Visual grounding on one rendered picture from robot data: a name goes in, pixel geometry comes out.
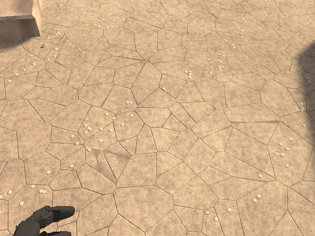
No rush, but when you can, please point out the left robot hand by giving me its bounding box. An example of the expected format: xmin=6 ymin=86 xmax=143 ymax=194
xmin=13 ymin=206 xmax=75 ymax=236

